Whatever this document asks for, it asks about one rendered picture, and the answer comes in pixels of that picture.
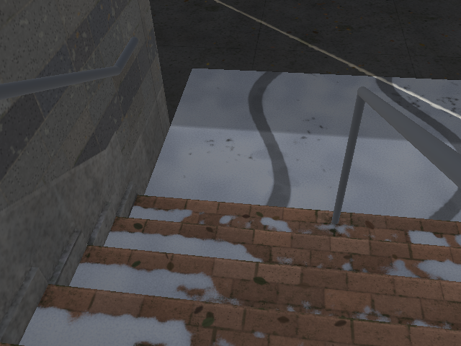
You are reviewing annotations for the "stairs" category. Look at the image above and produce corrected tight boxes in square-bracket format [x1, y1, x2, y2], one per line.
[0, 195, 461, 346]

